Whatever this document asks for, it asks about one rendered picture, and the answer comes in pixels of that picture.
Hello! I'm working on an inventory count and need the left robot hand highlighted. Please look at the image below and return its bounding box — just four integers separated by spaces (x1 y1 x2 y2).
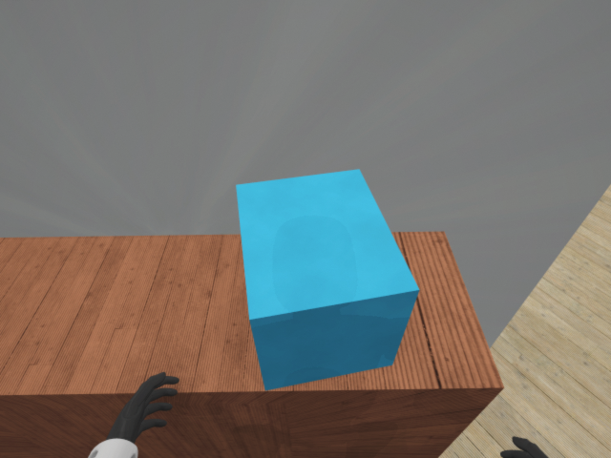
106 372 179 444

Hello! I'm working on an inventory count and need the left robot forearm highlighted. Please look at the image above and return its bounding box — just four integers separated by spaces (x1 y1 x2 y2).
88 439 138 458

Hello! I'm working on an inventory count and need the pedestal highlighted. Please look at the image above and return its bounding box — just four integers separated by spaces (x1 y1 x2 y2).
0 232 504 458

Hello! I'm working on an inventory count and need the right robot hand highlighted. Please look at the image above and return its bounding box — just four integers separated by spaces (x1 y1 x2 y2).
500 436 549 458

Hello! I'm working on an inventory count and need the carton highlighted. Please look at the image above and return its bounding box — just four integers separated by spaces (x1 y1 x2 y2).
236 169 419 390

